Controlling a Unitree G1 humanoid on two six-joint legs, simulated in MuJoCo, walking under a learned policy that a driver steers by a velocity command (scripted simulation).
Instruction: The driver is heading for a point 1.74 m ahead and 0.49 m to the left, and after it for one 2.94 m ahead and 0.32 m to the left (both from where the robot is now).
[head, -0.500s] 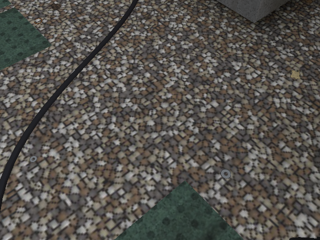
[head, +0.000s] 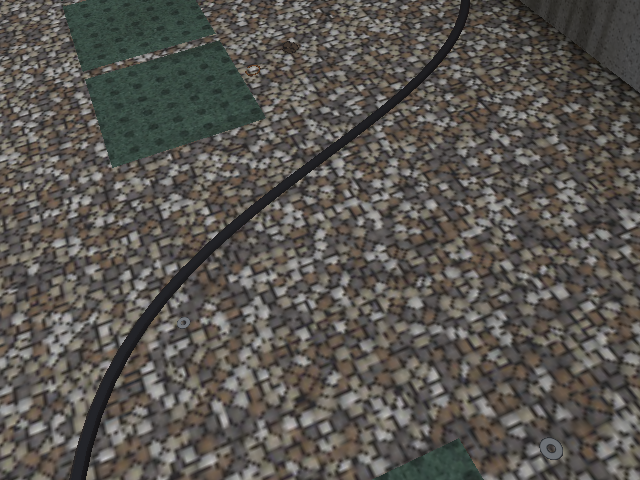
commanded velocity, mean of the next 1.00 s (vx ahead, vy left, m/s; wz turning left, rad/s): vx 0.00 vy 0.00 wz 0.45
